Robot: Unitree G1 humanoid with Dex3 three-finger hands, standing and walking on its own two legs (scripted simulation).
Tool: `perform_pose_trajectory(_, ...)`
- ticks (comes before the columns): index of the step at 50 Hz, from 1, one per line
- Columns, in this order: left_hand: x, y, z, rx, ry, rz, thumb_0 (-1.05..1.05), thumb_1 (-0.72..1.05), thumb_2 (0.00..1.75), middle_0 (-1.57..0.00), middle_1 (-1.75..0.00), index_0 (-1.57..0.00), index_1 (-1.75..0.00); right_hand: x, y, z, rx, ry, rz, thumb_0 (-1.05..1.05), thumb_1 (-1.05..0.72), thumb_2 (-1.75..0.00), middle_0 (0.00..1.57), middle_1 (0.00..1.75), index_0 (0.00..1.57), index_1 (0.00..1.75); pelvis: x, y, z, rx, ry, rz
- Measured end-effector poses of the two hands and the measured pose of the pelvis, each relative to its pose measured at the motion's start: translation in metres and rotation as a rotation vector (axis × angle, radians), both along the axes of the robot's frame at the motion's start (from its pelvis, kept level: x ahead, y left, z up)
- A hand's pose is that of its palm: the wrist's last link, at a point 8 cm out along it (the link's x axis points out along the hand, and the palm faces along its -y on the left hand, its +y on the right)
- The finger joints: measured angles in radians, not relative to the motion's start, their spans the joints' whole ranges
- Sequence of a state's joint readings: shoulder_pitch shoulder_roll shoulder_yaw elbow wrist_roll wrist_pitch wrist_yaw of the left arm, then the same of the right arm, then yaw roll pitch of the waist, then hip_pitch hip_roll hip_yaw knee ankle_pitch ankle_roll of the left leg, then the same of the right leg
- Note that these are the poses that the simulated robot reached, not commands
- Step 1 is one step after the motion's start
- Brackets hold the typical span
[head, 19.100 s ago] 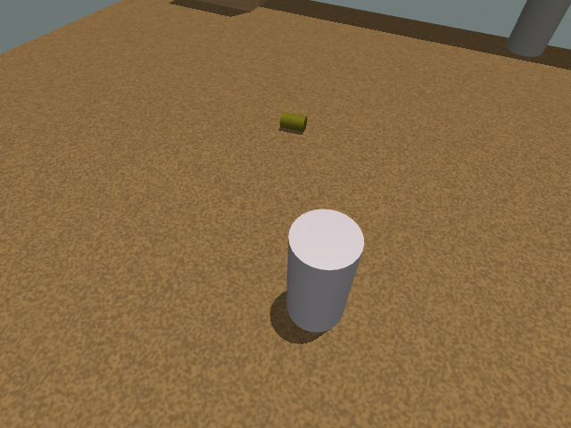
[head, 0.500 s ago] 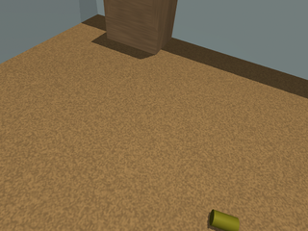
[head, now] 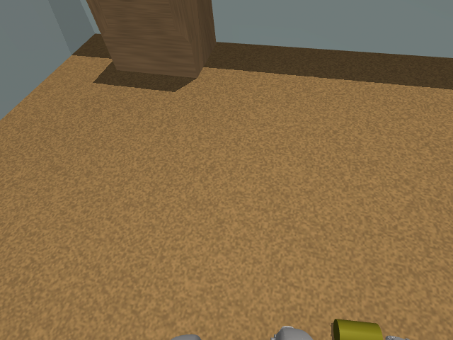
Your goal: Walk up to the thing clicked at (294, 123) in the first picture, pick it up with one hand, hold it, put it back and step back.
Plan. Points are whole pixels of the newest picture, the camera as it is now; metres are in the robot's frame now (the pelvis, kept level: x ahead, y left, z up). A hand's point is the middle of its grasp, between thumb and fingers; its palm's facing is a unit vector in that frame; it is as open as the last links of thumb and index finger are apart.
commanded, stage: walk up
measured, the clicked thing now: (357, 335) +0.23 -0.39 -0.71
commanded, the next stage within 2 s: none
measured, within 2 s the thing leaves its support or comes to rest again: neither
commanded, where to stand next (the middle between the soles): +0.22 +0.08 m, yaw -18 degrees
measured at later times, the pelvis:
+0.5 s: pelvis +0.10 +0.11 +0.00, yaw -11 degrees
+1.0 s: pelvis +0.12 +0.12 +0.00, yaw -21 degrees
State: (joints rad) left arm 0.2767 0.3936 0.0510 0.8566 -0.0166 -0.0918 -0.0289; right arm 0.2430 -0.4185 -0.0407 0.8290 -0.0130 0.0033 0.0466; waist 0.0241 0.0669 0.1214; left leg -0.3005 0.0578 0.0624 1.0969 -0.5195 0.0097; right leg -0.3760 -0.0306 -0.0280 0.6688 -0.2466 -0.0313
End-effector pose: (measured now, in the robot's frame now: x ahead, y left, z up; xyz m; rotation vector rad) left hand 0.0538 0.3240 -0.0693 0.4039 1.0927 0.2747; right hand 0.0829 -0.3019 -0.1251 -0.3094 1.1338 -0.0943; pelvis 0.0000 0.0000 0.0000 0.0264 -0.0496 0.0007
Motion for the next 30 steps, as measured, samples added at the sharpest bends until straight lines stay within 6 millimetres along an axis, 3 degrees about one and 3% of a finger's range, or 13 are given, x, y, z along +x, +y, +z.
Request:
perform_pose_trajectory(5, 0.026, 0.005, 0.012, 0.019, 0.035, -0.039, 0.0, 0.91, 0.9, -0.21, -0.3, -0.2, -0.3, 0.037, 0.003, 0.015, 0.004, -0.063, -0.031, 0.01, -0.91, -0.9, 0.2, 0.3, 0.2, 0.3, 0.027, 0.009, 0.011, -0.006, 0.0, -0.054)
perform_pose_trajectory(9, 0.045, 0.019, 0.01, 0.025, 0.068, -0.085, 0.0, 0.9, 0.9, -0.21, -0.3, -0.2, -0.3, 0.054, 0.005, 0.022, -0.023, -0.09, -0.07, 0.0, -0.91, -0.9, 0.2, 0.3, 0.2, 0.3, 0.047, 0.024, 0.01, -0.028, 0.001, -0.088)
perform_pose_trajectory(13, 0.07, 0.043, 0.001, 0.027, 0.072, -0.125, 0.0, 0.9, 0.9, -0.21, -0.31, -0.2, -0.3, 0.063, 0.015, 0.025, -0.067, -0.073, -0.1, 0.0, -0.91, -0.9, 0.2, 0.3, 0.2, 0.3, 0.068, 0.046, 0.004, -0.052, 0.007, -0.113)
perform_pose_trajectory(17, 0.103, 0.075, -0.023, 0.023, 0.071, -0.159, 0.0, 0.9, 0.9, -0.21, -0.31, -0.2, -0.3, 0.07, 0.036, 0.025, -0.119, -0.069, -0.131, 0.0, -0.91, -0.9, 0.2, 0.3, 0.2, 0.3, 0.088, 0.074, -0.01, -0.068, 0.014, -0.134)
perform_pose_trajectory(19, 0.122, 0.089, -0.037, 0.022, 0.068, -0.165, 0.0, 0.9, 0.9, -0.21, -0.31, -0.2, -0.3, 0.068, 0.051, 0.026, -0.136, -0.066, -0.146, 0.0, -0.91, -0.9, 0.2, 0.3, 0.2, 0.3, 0.093, 0.085, -0.015, -0.041, 0.005, -0.14)
perform_pose_trajectory(22, 0.147, 0.095, -0.046, 0.008, 0.073, -0.201, 0.0, 0.91, 0.9, -0.2, -0.3, -0.2, -0.3, 0.059, 0.073, 0.032, -0.123, -0.054, -0.184, 0.0, -0.91, -0.9, 0.2, 0.3, 0.2, 0.3, 0.096, 0.098, -0.012, -0.053, 0.0, -0.178)
perform_pose_trajectory(26, 0.17, 0.096, -0.044, -0.029, 0.096, -0.261, 0.0, 0.91, 0.9, -0.2, -0.3, -0.2, -0.3, 0.042, 0.094, 0.042, -0.111, -0.031, -0.24, 0.0, -0.91, -0.9, 0.2, 0.3, 0.2, 0.3, 0.102, 0.11, -0.001, -0.055, 0.011, -0.206)
perform_pose_trajectory(30, 0.183, 0.098, -0.04, -0.041, 0.126, -0.298, 0.0, 0.91, 0.9, -0.2, -0.3, -0.2, -0.3, 0.024, 0.103, 0.041, -0.111, -0.005, -0.283, 0.0, -0.9, -0.9, 0.21, 0.3, 0.21, 0.3, 0.11, 0.12, 0.003, -0.045, 0.021, -0.239)
